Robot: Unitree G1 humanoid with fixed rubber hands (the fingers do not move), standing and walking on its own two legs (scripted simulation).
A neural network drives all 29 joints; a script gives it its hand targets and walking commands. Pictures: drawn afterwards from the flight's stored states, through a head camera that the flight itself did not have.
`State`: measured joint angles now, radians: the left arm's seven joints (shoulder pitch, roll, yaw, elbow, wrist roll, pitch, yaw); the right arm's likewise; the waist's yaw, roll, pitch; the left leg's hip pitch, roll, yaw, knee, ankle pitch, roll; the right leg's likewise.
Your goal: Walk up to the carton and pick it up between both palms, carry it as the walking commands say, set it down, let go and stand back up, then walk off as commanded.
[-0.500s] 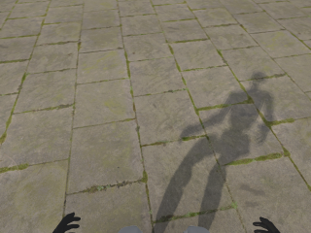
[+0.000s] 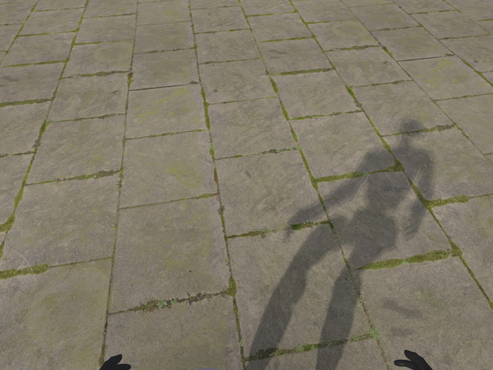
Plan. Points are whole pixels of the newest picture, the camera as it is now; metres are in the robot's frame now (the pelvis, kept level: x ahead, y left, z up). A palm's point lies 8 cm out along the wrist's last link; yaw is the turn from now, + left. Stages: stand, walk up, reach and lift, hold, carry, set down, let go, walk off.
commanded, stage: stand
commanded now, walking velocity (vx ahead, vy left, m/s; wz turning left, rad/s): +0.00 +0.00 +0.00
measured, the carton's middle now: out of the picture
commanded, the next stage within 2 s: walk up in 0.32 s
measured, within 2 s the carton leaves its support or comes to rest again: neither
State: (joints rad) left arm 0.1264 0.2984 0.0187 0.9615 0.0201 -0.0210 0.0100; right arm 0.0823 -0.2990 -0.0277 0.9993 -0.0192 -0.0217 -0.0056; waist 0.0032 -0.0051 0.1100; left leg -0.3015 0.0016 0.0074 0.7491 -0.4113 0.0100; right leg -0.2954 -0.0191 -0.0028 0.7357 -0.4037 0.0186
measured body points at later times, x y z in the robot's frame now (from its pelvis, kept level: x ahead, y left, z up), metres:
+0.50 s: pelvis +0.00 +0.00 +0.02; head +0.02 +0.00 +0.47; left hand +0.09 +0.28 -0.11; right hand +0.09 -0.29 -0.11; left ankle +0.00 +0.11 -0.71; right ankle +0.00 -0.13 -0.71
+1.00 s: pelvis -0.04 +0.02 +0.01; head +0.04 +0.02 +0.45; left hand +0.08 +0.23 -0.16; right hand -0.02 -0.24 -0.13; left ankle -0.03 +0.11 -0.72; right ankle -0.01 -0.12 -0.71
